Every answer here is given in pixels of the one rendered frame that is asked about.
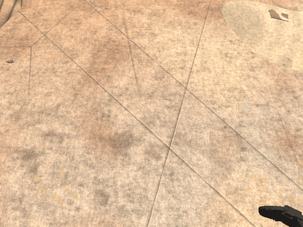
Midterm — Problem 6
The robot right hand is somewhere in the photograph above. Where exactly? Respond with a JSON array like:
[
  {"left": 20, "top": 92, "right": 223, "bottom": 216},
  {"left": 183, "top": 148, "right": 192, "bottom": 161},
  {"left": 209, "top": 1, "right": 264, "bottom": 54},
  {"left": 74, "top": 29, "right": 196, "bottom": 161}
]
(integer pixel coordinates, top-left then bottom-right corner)
[{"left": 258, "top": 205, "right": 303, "bottom": 227}]

